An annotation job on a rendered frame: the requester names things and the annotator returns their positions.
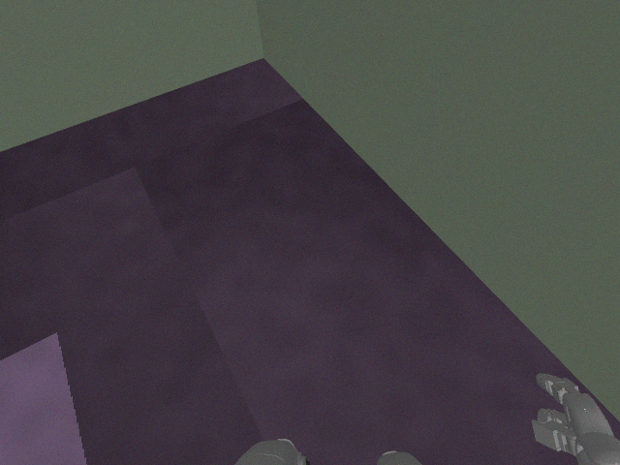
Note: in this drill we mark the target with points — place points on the right robot hand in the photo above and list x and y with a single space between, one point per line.
558 431

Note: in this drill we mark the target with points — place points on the right robot arm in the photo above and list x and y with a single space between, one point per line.
597 448

